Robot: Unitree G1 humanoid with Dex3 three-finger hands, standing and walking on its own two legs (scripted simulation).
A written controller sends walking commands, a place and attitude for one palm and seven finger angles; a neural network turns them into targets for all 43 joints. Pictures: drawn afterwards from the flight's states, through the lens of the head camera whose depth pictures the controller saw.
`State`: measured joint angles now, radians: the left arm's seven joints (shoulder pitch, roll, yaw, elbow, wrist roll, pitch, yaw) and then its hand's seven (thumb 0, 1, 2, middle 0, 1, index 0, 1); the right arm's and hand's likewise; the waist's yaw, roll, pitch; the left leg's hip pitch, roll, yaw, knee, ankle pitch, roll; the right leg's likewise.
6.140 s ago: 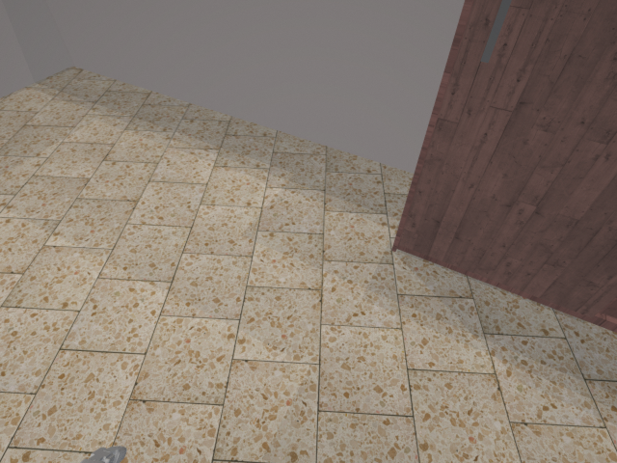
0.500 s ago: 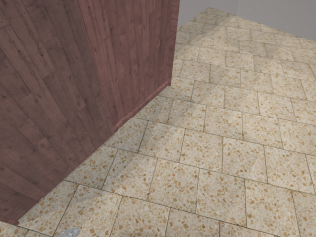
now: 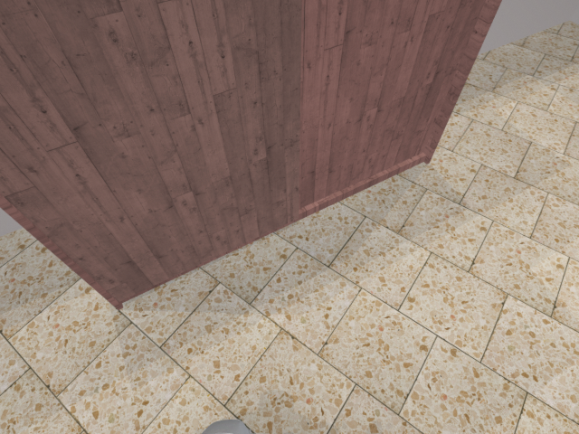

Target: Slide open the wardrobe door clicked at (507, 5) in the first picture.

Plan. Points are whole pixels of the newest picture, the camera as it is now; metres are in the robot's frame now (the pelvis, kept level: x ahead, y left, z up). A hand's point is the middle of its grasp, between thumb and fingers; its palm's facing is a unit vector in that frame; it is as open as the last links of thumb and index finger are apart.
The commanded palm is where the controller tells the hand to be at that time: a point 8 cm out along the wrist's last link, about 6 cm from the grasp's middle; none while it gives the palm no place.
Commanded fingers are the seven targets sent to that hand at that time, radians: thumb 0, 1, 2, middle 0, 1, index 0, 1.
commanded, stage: turn to face it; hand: left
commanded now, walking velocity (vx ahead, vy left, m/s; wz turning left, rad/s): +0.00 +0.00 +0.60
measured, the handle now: out of the picture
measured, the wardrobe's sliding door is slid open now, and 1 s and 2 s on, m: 0.00 0.00 0.00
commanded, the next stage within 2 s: take the last steps up to it in 0.84 s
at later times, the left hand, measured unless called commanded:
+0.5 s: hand out of the picture +0.11 +0.21 -0.14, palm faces +0.26 -0.92 -0.30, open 7.4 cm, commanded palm none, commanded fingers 0.00 0.90 0.90 -0.20 -0.30 -0.20 -0.30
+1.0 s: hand out of the picture -0.09 +0.20 -0.18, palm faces +0.54 -0.81 -0.23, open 7.4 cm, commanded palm none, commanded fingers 0.00 0.90 0.90 -0.20 -0.30 -0.20 -0.30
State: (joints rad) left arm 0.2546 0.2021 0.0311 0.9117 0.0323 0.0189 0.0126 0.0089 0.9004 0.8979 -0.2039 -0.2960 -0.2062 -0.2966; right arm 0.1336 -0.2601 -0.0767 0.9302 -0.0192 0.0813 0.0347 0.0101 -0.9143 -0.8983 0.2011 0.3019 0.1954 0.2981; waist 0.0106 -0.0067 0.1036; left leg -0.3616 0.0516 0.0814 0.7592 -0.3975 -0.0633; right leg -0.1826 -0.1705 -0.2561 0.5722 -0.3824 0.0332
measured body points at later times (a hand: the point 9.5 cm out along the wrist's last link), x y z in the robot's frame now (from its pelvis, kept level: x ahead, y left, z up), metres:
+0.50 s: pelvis +0.02 -0.02 -0.01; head +0.07 -0.04 +0.44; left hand +0.09 +0.26 -0.11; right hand +0.17 -0.26 -0.16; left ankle -0.02 +0.12 -0.71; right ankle +0.07 -0.13 -0.73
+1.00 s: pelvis +0.00 +0.01 +0.00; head +0.02 +0.05 +0.45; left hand -0.12 +0.24 -0.16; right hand +0.22 -0.15 -0.12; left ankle -0.05 +0.09 -0.73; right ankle +0.06 -0.14 -0.67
